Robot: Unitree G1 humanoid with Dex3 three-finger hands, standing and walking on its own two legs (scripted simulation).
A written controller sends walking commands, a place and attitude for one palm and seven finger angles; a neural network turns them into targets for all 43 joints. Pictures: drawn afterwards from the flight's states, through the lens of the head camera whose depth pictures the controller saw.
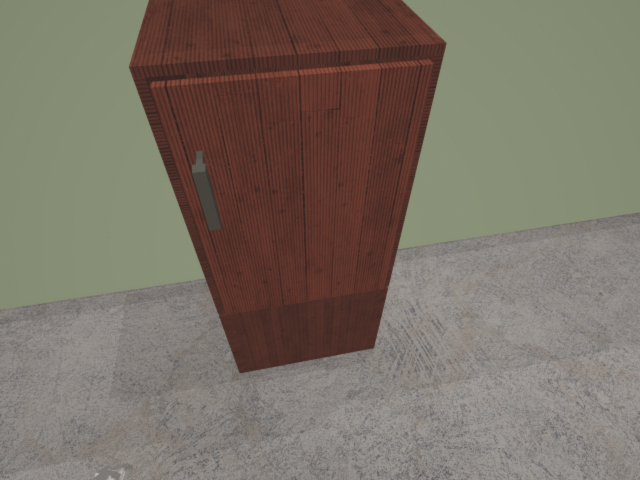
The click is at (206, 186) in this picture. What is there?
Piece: cupboard door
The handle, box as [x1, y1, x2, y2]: [192, 150, 220, 230]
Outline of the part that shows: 196,151 196,164 192,165 193,178 209,230 220,228 220,220 205,163 203,163 203,153 202,150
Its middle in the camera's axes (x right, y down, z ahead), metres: -0.19 -0.08 +0.64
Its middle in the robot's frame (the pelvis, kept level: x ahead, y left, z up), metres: +0.53 +0.22 +0.05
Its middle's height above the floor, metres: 0.82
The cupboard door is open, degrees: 0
